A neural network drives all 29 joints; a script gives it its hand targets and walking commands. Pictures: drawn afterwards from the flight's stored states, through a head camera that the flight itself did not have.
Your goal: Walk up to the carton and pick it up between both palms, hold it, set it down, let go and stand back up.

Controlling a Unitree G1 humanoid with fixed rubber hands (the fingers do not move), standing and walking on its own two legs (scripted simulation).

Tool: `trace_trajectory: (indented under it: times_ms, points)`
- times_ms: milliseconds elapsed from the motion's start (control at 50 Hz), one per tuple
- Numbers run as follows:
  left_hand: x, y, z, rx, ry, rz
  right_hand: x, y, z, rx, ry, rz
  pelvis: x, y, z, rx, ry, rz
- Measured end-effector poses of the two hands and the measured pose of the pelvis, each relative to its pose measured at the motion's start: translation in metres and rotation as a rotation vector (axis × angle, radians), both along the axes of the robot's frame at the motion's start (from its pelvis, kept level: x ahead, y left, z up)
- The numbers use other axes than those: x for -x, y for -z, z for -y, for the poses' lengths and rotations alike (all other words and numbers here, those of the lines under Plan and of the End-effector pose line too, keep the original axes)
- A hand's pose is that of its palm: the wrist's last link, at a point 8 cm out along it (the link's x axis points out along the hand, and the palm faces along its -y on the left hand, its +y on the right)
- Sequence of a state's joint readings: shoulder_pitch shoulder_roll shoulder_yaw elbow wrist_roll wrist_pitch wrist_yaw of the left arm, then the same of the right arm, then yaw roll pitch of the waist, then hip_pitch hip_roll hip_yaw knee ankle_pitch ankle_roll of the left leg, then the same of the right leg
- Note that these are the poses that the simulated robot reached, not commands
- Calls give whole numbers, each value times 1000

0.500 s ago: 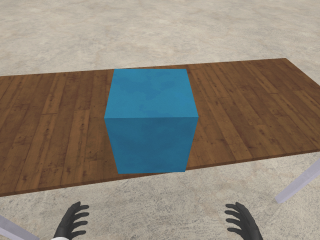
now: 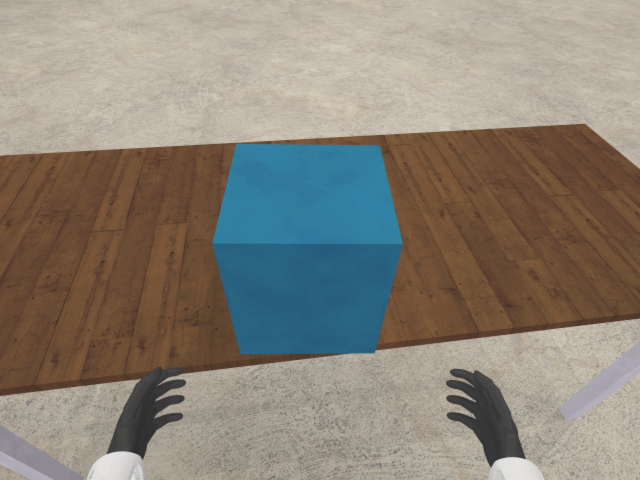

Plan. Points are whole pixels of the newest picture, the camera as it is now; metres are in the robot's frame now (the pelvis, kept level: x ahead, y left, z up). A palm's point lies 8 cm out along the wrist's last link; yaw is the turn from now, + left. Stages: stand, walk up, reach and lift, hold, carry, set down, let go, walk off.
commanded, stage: reach and lift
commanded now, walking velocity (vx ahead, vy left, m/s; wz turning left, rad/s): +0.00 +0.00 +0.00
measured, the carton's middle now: (308, 252) +0.43 +0.04 +0.04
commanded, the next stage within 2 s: none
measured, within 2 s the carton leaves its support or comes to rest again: neither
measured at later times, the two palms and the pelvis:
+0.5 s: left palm (140, 391) +0.22 +0.23 +0.03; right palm (488, 385) +0.24 -0.18 +0.03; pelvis +0.01 +0.00 +0.00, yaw +1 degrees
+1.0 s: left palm (144, 305) +0.29 +0.23 +0.10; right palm (489, 302) +0.31 -0.18 +0.09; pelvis -0.01 -0.01 +0.00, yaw +0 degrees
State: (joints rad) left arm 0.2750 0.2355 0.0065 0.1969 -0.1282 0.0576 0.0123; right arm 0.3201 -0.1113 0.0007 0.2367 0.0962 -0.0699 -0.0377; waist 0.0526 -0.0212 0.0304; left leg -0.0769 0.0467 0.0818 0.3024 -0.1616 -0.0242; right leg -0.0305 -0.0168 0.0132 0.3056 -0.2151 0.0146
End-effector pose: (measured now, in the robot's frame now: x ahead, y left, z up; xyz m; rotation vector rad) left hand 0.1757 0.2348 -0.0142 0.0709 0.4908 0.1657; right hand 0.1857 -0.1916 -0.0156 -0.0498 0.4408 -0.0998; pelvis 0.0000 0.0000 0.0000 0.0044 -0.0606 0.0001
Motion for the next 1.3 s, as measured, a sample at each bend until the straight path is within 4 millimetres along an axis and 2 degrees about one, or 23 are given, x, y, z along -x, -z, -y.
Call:
trace_trajectory:
  times_ms: [220,460,540,700,1000,1300]
  points:
    - [-15,-19,2,12,8,110,-22,-20,-4,-30,-6,107,-11,0,2,3,-6,-2]
    - [-35,-39,7,30,23,221,-46,-39,-12,-59,-18,211,-14,1,3,3,-12,3]
    - [-47,-49,8,38,23,213,-58,-46,-13,-69,-3,214,-13,1,3,2,-11,3]
    - [-74,-83,7,38,16,242,-87,-73,-16,-90,-6,262,-7,0,3,3,-5,2]
    - [-111,-111,9,66,8,229,-124,-108,-13,-72,-7,271,9,0,7,4,4,-15]
    - [-156,-154,6,62,8,233,-167,-146,-19,-78,-25,267,14,1,6,5,7,-42]
